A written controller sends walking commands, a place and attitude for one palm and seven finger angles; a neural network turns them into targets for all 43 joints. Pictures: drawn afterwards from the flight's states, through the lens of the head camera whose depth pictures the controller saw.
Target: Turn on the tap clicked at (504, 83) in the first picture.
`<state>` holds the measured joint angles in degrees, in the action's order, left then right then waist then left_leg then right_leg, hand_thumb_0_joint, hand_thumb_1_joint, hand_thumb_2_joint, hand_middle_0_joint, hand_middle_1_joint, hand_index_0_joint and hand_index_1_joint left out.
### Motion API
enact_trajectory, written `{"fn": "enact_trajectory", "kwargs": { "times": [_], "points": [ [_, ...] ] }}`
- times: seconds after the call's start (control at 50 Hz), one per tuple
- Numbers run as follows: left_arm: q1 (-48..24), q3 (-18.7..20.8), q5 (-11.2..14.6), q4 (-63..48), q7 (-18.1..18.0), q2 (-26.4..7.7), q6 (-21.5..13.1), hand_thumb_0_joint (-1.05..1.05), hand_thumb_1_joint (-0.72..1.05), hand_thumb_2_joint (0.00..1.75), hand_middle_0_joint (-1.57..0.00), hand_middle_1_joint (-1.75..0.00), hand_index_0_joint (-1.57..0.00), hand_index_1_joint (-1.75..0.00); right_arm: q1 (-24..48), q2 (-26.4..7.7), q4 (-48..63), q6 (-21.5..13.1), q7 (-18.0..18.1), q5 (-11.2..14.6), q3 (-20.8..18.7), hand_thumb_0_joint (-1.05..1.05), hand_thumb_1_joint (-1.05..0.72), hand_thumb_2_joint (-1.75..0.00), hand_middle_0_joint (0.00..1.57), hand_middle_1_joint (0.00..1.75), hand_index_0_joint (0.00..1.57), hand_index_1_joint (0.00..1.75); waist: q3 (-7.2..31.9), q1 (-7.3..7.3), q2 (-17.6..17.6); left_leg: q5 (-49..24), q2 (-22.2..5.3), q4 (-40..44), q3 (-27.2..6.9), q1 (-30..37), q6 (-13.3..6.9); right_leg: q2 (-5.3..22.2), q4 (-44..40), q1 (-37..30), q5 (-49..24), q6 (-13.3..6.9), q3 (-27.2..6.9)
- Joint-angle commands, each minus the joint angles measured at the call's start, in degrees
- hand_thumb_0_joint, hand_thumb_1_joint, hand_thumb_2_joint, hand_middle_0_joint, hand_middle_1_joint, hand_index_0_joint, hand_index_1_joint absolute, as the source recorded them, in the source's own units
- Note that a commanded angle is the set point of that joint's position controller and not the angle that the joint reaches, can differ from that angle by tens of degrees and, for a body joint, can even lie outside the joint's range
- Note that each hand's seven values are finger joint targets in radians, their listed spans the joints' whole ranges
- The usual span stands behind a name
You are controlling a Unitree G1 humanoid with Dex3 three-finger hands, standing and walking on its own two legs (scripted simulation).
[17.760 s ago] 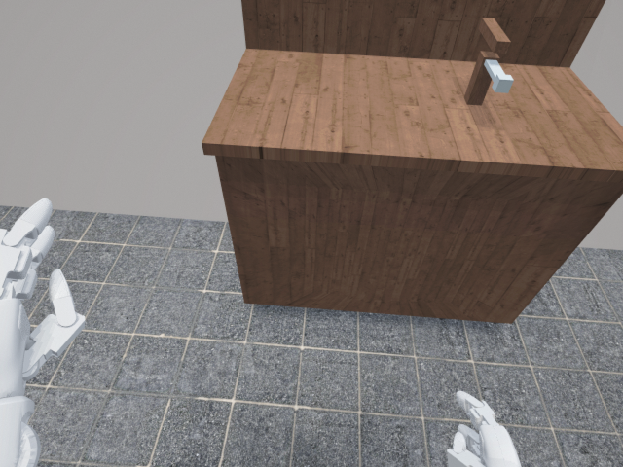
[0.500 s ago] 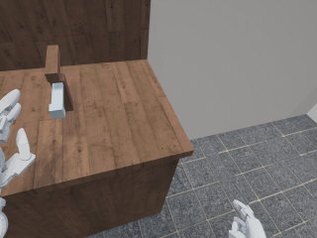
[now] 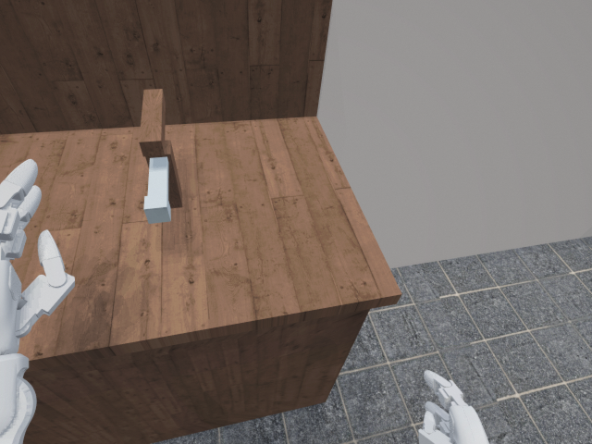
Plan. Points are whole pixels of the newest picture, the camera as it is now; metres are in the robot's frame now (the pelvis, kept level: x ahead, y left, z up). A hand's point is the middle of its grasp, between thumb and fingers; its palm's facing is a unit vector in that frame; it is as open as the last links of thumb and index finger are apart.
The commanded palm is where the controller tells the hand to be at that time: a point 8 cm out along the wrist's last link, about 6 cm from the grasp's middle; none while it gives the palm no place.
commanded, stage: come to a stop and stand still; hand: left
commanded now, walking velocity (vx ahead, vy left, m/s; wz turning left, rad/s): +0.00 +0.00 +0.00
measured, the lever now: (157, 209) +0.36 +0.23 +0.12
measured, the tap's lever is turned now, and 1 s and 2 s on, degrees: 0 0 0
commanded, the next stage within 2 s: look again from close up in 0.58 s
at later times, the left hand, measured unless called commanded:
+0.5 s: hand (118, 257) +0.25 +0.23 +0.16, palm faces +0.39 -0.84 -0.37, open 7.4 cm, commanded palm +0.20 +0.26 +0.18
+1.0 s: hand (115, 268) +0.24 +0.23 +0.16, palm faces +0.39 -0.85 -0.35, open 7.4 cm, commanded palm +0.18 +0.26 +0.18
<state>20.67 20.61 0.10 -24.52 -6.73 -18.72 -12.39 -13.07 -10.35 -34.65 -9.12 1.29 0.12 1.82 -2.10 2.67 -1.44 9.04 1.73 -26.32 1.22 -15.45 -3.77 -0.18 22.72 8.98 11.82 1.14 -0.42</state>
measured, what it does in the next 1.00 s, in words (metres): stands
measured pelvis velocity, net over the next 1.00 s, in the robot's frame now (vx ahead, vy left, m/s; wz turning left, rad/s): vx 0.03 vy -0.02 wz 0.01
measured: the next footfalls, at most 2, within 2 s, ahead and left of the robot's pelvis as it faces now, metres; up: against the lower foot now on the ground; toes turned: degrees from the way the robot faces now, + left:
none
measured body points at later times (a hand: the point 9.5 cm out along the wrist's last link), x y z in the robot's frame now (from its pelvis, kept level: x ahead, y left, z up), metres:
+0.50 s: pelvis +0.04 -0.02 +0.00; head +0.05 -0.01 +0.45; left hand +0.22 +0.27 +0.18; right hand +0.22 -0.25 -0.07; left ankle +0.06 +0.07 -0.74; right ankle +0.01 -0.14 -0.74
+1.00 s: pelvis +0.03 -0.02 +0.00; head +0.04 -0.01 +0.45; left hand +0.21 +0.27 +0.18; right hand +0.20 -0.25 -0.08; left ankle +0.06 +0.07 -0.74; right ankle +0.01 -0.14 -0.74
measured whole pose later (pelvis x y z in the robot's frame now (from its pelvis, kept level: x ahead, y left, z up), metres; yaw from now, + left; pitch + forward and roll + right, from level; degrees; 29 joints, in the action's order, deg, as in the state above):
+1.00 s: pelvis +0.03 -0.02 +0.00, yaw +0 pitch -1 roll -1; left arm 25.6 19.1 2.7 -26.3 -7.2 -19.7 -9.1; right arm -12.0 -11.3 -33.7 -3.9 2.9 1.2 0.7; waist -2.1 0.8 -0.3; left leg 10.7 0.9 -25.5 0.3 -13.7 -2.2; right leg -1.0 21.6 6.9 13.4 0.1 0.3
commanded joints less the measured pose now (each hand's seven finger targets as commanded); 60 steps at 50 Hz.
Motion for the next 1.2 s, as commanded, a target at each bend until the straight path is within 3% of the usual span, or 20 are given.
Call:
{"fn": "enact_trajectory", "kwargs": {
  "times": [0.0, 0.08, 0.12, 0.14, 0.22, 0.24, 0.32, 0.34, 0.46, 0.62, 0.64, 0.72, 0.74, 0.92, 0.94, 1.02, 1.04, 1.06, 1.12, 1.18],
  "points": [
    [-5.1, 2.3, 0.2, -12.0, -0.3, -8.6, -3.3, 0.00, 0.90, 0.90, -0.20, -0.30, -0.20, -0.30, 5.5, -8.0, 9.3, -3.2, 0.4, 0.4, -3.8, 0.00, -0.90, -0.90, 0.20, 0.30, 0.20, 0.30, 5.7, -1.63, 5.6, 12.9, -7.2, 9.4, -8.1, 1.8, 1.5, 1.6, -3.4, -0.4, 0.4, -2.4, -2.4],
    [-3.6, 3.8, 0.8, -13.1, -0.5, -10.0, -3.4, 0.00, 0.90, 0.90, -0.20, -0.30, -0.20, -0.30, 6.0, -8.2, 9.5, -2.4, 0.5, 0.4, -3.9, 0.00, -0.90, -0.90, 0.20, 0.30, 0.20, 0.30, 6.5, -1.67, 5.2, 5.9, -6.5, 7.8, -7.2, 2.8, 2.0, 2.0, -3.3, -0.9, -2.8, -2.6, -2.2],
    [-2.5, 6.3, 1.0, -14.6, -0.9, -12.5, -3.3, 0.00, 0.90, 0.90, -0.20, -0.30, -0.20, -0.30, 6.8, -7.9, 9.6, -2.0, 0.8, 0.7, -3.8, 0.00, -0.90, -0.90, 0.20, 0.30, 0.20, 0.30, 7.5, -1.47, 6.2, 2.2, -6.5, 7.3, -7.0, 3.7, 2.3, 2.2, -2.5, -1.6, -4.4, -2.5, -1.4],
    [-1.4, 5.3, 1.5, -13.8, -0.7, -11.1, -3.3, 0.00, 0.90, 0.90, -0.20, -0.30, -0.20, -0.30, 6.4, -8.1, 9.7, -1.7, 0.9, 0.3, -3.7, 0.00, -0.90, -0.90, 0.20, 0.30, 0.20, 0.30, 7.5, -1.51, 5.8, 0.9, -6.3, 6.9, -7.0, 3.2, 2.0, 2.1, -2.6, -2.2, -5.5, -2.4, -1.4],
    [0.8, 6.9, 2.0, -15.9, -0.8, -12.6, -3.2, 0.00, 0.90, 0.90, -0.20, -0.30, -0.20, -0.30, 6.8, -7.8, 10.0, -1.3, 1.0, 1.0, -3.8, 0.00, -0.90, -0.90, 0.20, 0.30, 0.20, 0.30, 9.9, -1.46, 6.5, -7.0, -6.5, 4.3, -5.8, 6.8, 2.2, 3.1, -2.0, -2.2, -9.7, -2.5, -1.6],
    [1.8, 5.6, 2.2, -14.9, -0.6, -11.0, -3.1, 0.00, 0.90, 0.90, -0.20, -0.30, -0.20, -0.30, 6.3, -8.1, 9.8, -1.0, 1.0, 0.6, -3.8, 0.00, -0.90, -0.90, 0.20, 0.30, 0.20, 0.30, 9.8, -1.58, 5.4, -8.6, -6.4, 4.0, -5.7, 6.7, 2.0, 2.8, -2.0, -2.2, -10.7, -2.5, -1.5],
    [2.7, 6.4, 2.5, -14.7, -0.9, -11.8, -2.2, 0.00, 0.90, 0.90, -0.20, -0.30, -0.20, -0.30, 6.5, -8.1, 9.7, -0.3, 1.2, 1.3, -4.1, 0.00, -0.90, -0.90, 0.20, 0.30, 0.20, 0.30, 11.4, -1.60, 4.1, -16.3, -6.7, 1.7, -5.2, 9.2, 2.4, 3.5, -1.4, -2.7, -15.4, -2.4, -1.6],
    [3.1, 5.0, 2.6, -13.6, -0.6, -10.4, -2.1, 0.00, 0.90, 0.90, -0.20, -0.30, -0.20, -0.30, 6.1, -8.4, 9.6, 0.0, 1.1, 0.9, -4.1, 0.00, -0.90, -0.90, 0.20, 0.30, 0.20, 0.30, 11.0, -1.75, 3.9, -16.0, -6.6, 1.6, -4.9, 9.1, 2.0, 3.5, -1.7, -2.2, -15.6, -2.3, -1.6],
    [1.1, 4.7, 2.8, -13.6, -0.8, -10.9, -0.9, 0.00, 0.90, 0.90, -0.20, -0.30, -0.20, -0.30, 6.6, -8.3, 10.1, 1.2, 1.5, 1.3, -4.2, 0.00, -0.90, -0.90, 0.20, 0.30, 0.20, 0.30, 9.8, -1.85, 3.3, -14.2, -6.5, 1.6, -4.9, 8.3, 1.8, 4.2, -2.2, -2.4, -16.1, -2.4, -2.6],
    [-0.3, 5.4, 2.8, -14.3, -1.3, -12.0, -0.5, 0.00, 0.90, 0.90, -0.20, -0.30, -0.20, -0.30, 7.7, -7.9, 10.2, 1.7, 1.9, 1.4, -3.8, 0.00, -0.90, -0.90, 0.20, 0.30, 0.20, 0.30, 6.6, -1.76, 4.1, -5.1, -6.2, 3.7, -5.5, 6.3, 1.7, 4.5, -4.2, -0.7, -9.3, -2.6, -3.3],
    [0.2, 4.2, 2.9, -13.5, -1.2, -10.5, -0.6, 0.00, 0.90, 0.90, -0.20, -0.30, -0.20, -0.30, 7.2, -8.2, 10.1, 1.9, 1.9, 0.9, -3.8, 0.00, -0.90, -0.90, 0.20, 0.30, 0.20, 0.30, 6.6, -1.88, 3.9, -3.6, -6.1, 3.9, -5.3, 5.9, 1.4, 4.2, -4.5, -0.7, -8.4, -2.6, -3.1],
    [0.4, 5.5, 2.9, -13.0, -1.4, -11.7, -0.3, 0.00, 0.90, 0.90, -0.20, -0.30, -0.20, -0.30, 7.6, -7.8, 10.3, 2.0, 2.0, 1.3, -3.9, 0.00, -0.90, -0.90, 0.20, 0.30, 0.20, 0.30, 6.1, -1.78, 3.8, -1.4, -6.1, 4.4, -5.6, 5.7, 1.6, 4.3, -5.1, -0.4, -7.0, -2.6, -3.5],
    [0.6, 4.0, 2.9, -12.1, -1.1, -9.9, -0.4, 0.00, 0.90, 0.90, -0.20, -0.30, -0.20, -0.30, 7.1, -8.1, 10.2, 2.2, 1.9, 0.9, -3.8, 0.00, -0.90, -0.90, 0.20, 0.30, 0.20, 0.30, 6.1, -1.97, 3.0, -0.9, -6.1, 4.6, -5.8, 5.1, 1.4, 4.0, -5.2, -0.6, -6.5, -2.6, -3.1],
    [0.0, 5.4, 2.8, -15.6, -1.5, -12.2, -0.6, 0.00, 0.90, 0.90, -0.20, -0.30, -0.20, -0.30, 7.8, -8.0, 10.4, 1.7, 2.0, 1.4, -4.0, 0.00, -0.90, -0.90, 0.20, 0.30, 0.20, 0.30, 7.8, -1.79, 5.1, -2.4, -6.6, 5.1, -6.6, 6.2, 1.3, 4.1, -3.9, -1.8, -7.1, -2.5, -2.5],
    [0.7, 4.2, 2.9, -14.8, -1.3, -10.6, -0.7, 0.00, 0.90, 0.90, -0.20, -0.30, -0.20, -0.30, 7.4, -8.1, 10.3, 1.8, 2.0, 1.0, -3.8, 0.00, -0.90, -0.90, 0.20, 0.30, 0.20, 0.30, 7.6, -1.85, 4.4, -2.1, -6.5, 5.5, -6.7, 5.6, 1.2, 3.7, -3.9, -2.0, -6.9, -2.4, -1.9],
    [1.6, 6.1, 2.7, -15.4, -1.5, -12.6, -0.8, 0.00, 0.90, 0.90, -0.20, -0.30, -0.20, -0.30, 7.6, -7.9, 10.2, 1.5, 2.0, 1.3, -3.9, 0.00, -0.90, -0.90, 0.20, 0.30, 0.20, 0.30, 7.5, -1.72, 5.8, -1.1, -6.9, 6.1, -7.2, 5.2, 1.4, 3.9, -3.7, -2.3, -6.1, -2.4, -1.9],
    [1.9, 4.7, 2.9, -14.2, -1.3, -10.8, -0.8, 0.00, 0.90, 0.90, -0.20, -0.30, -0.20, -0.30, 7.0, -7.8, 10.1, 1.7, 2.0, 1.0, -3.6, 0.00, -0.90, -0.90, 0.20, 0.30, 0.20, 0.30, 6.9, -1.92, 5.0, -0.4, -7.0, 6.8, -7.2, 4.7, 1.5, 3.0, -3.8, -1.9, -5.5, -2.4, -1.5],
    [1.0, 5.0, 3.0, -14.8, -1.1, -11.2, -0.7, 0.00, 0.90, 0.90, -0.20, -0.30, -0.20, -0.30, 6.9, -7.9, 10.7, 1.7, 1.9, 1.3, -4.0, 0.00, -0.90, -0.90, 0.20, 0.30, 0.20, 0.30, 6.6, -1.97, 4.5, -0.4, -7.7, 7.2, -7.6, 5.3, 1.9, 2.7, -3.6, -1.3, -5.2, -2.4, -1.9],
    [0.5, 6.1, 3.1, -14.5, -1.0, -12.0, -0.5, 0.00, 0.90, 0.90, -0.20, -0.30, -0.20, -0.30, 7.3, -7.8, 10.8, 1.9, 2.0, 1.4, -4.2, 0.00, -0.90, -0.90, 0.20, 0.30, 0.20, 0.30, 5.8, -2.01, 6.5, 0.7, -10.3, 8.4, -8.5, 5.8, 2.1, 1.6, -2.0, 1.0, -3.5, -1.9, -1.2],
    [-1.3, 4.4, 3.3, -14.7, -0.5, -10.4, -0.5, 0.00, 0.90, 0.90, -0.20, -0.30, -0.20, -0.30, 6.4, -7.9, 11.1, 2.0, 1.5, 1.2, -4.4, 0.00, -0.90, -0.90, 0.20, 0.30, 0.20, 0.30, 6.7, -2.12, 8.1, 1.2, -12.4, 9.0, -9.2, 5.6, 1.9, 0.7, -0.2, 1.2, -2.1, -1.5, -0.5]
  ]
}}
